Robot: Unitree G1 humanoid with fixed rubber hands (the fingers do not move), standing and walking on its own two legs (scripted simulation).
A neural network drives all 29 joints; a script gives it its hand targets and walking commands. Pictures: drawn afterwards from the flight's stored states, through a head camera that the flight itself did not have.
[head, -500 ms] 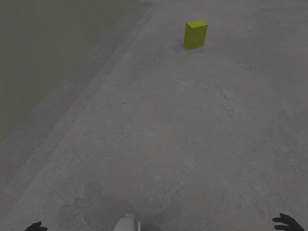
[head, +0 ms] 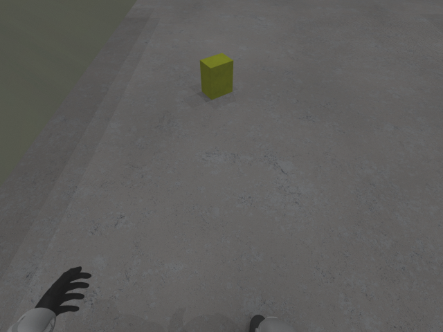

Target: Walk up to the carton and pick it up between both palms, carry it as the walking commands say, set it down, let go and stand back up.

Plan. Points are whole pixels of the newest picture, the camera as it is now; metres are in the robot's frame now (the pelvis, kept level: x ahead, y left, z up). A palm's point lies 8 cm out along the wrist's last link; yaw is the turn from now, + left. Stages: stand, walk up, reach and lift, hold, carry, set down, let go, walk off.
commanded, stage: walk up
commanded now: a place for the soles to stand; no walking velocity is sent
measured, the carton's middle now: (216, 76) +1.97 -0.08 -0.64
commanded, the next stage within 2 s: none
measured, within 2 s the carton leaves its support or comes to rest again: neither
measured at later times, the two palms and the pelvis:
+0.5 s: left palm (58, 260) +0.32 +0.36 -0.10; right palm (332, 168) +0.50 -0.31 -0.06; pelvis +0.31 +0.00 -0.02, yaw +3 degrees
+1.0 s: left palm (119, 118) +0.74 +0.29 -0.05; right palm (342, 149) +0.61 -0.39 -0.10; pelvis +0.57 -0.05 -0.01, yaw +1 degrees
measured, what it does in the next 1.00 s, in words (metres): walks ahead: right foot, then left foot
